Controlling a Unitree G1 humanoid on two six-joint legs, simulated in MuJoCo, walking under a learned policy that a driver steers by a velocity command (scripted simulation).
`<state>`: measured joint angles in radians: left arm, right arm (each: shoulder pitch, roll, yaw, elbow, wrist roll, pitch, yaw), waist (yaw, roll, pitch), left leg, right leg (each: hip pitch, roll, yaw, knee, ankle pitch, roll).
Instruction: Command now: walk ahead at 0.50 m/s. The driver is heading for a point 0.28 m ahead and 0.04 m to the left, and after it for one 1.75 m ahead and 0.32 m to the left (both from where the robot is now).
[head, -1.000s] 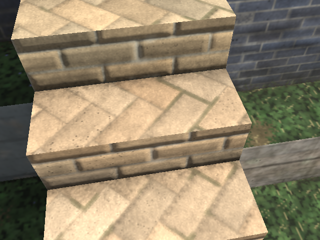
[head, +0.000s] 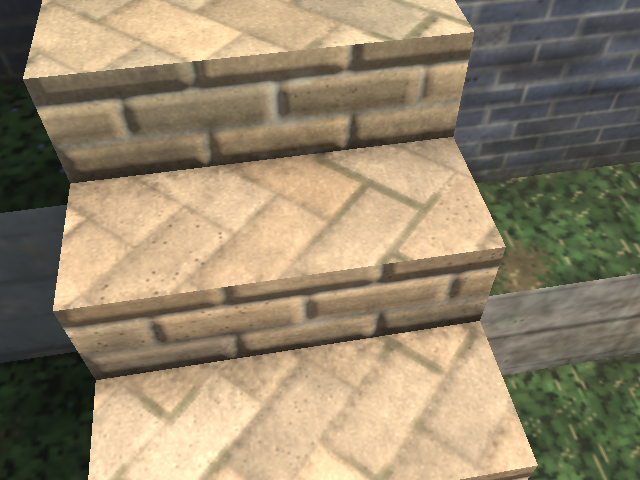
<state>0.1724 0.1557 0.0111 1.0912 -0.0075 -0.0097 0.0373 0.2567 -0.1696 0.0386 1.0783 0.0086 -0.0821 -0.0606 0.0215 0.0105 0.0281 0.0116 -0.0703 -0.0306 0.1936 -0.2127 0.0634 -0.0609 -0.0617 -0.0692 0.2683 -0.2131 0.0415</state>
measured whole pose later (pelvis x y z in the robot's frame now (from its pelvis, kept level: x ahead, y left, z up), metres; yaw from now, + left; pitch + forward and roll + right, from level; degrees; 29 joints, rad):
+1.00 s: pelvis -0.01 +0.00 +0.00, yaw +1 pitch +0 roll +0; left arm 0.21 0.16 0.02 1.12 0.00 0.03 0.05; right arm 0.28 -0.17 0.03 1.11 0.01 -0.05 -0.06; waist 0.02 0.02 0.05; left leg -0.04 -0.07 -0.04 0.28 -0.24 0.06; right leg -0.10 -0.06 -0.07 0.32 -0.23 0.04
